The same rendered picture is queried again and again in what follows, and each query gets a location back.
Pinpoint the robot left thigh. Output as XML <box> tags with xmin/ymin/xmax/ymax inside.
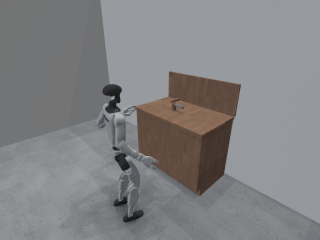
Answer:
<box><xmin>110</xmin><ymin>149</ymin><xmax>129</xmax><ymax>181</ymax></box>

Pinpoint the robot head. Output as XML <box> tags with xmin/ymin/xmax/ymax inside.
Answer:
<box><xmin>102</xmin><ymin>84</ymin><xmax>122</xmax><ymax>114</ymax></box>

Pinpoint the left robot hand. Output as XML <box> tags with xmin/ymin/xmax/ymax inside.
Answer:
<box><xmin>122</xmin><ymin>105</ymin><xmax>136</xmax><ymax>116</ymax></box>

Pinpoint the tap lever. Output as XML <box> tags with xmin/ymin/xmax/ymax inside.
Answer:
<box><xmin>174</xmin><ymin>104</ymin><xmax>184</xmax><ymax>109</ymax></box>

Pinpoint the right robot hand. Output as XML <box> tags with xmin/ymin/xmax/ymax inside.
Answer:
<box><xmin>142</xmin><ymin>156</ymin><xmax>160</xmax><ymax>170</ymax></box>

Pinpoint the robot right forearm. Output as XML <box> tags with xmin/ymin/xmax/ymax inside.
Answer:
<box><xmin>118</xmin><ymin>142</ymin><xmax>145</xmax><ymax>162</ymax></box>

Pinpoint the right robot upper arm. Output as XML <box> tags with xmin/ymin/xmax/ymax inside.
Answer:
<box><xmin>113</xmin><ymin>113</ymin><xmax>126</xmax><ymax>150</ymax></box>

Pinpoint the left robot upper arm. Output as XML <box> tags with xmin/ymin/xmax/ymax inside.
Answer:
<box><xmin>96</xmin><ymin>103</ymin><xmax>109</xmax><ymax>129</ymax></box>

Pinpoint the counter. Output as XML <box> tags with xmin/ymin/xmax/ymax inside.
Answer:
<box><xmin>134</xmin><ymin>71</ymin><xmax>241</xmax><ymax>196</ymax></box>

